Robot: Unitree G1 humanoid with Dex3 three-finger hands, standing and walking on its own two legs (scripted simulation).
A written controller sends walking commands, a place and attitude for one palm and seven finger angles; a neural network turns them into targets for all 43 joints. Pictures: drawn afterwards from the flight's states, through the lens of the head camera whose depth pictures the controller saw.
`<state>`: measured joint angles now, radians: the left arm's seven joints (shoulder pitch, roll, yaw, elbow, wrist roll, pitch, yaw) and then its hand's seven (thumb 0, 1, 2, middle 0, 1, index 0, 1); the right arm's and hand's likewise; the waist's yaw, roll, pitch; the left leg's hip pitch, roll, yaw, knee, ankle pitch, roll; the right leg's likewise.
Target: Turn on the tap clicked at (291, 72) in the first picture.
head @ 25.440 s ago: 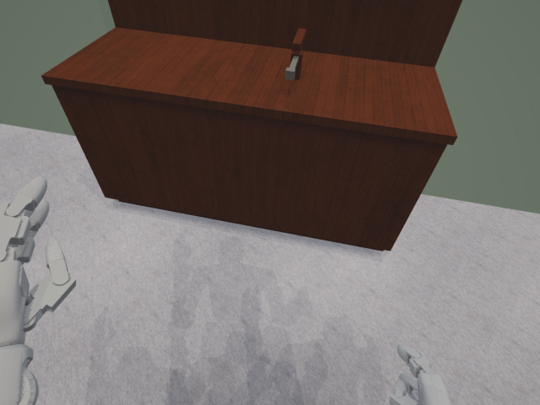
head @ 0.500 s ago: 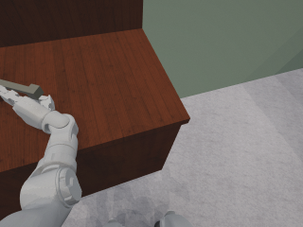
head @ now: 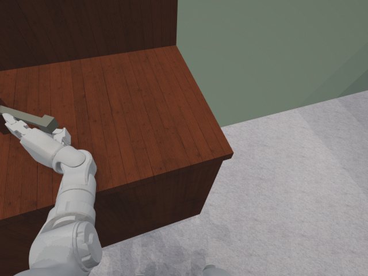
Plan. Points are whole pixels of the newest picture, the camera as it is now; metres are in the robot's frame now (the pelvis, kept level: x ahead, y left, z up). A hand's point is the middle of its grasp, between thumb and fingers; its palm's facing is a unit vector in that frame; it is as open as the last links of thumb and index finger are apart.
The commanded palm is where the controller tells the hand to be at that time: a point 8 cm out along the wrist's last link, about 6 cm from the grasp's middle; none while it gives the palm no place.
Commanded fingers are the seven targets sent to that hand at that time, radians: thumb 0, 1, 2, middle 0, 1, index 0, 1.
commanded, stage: lift the hand up off the lever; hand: left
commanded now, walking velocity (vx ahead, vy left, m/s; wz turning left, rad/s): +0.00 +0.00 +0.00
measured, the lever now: (48, 124) +0.44 +0.28 +0.05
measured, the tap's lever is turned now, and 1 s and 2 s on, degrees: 54 43 40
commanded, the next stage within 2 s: draw the hand back beside the body in 1.58 s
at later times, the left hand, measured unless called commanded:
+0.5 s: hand (58, 135) +0.41 +0.26 +0.05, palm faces +0.85 -0.52 -0.10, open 8.9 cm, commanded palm +0.38 +0.26 +0.10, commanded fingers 0.00 0.90 0.90 -0.15 -0.15 -0.15 -0.15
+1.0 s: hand (55, 136) +0.40 +0.26 +0.06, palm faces +0.85 -0.51 -0.11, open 9.3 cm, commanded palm +0.37 +0.27 +0.12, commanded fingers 0.00 0.90 0.90 -0.15 -0.15 -0.15 -0.15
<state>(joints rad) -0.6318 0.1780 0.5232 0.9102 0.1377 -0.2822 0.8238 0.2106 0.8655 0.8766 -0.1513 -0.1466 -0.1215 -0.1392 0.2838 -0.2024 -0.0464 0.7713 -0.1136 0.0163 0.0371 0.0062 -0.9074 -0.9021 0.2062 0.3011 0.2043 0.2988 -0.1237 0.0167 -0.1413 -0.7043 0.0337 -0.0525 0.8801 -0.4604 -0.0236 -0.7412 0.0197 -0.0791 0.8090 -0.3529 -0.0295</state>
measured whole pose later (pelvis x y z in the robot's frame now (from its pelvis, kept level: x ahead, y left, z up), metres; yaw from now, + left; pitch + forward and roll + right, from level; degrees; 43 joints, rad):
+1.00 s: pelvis +0.00 -0.01 +0.01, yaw +1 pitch +11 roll -1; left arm -0.52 0.12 0.47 0.70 0.08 -0.12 0.79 0.45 0.91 0.81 -0.15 -0.15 -0.15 -0.15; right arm 0.22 -0.20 -0.04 0.78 -0.09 -0.04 -0.01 0.01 -0.91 -0.90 0.21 0.30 0.20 0.30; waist -0.08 0.02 -0.10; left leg -0.56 0.03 -0.06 0.80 -0.43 -0.03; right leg -0.60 0.02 -0.09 0.75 -0.34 -0.04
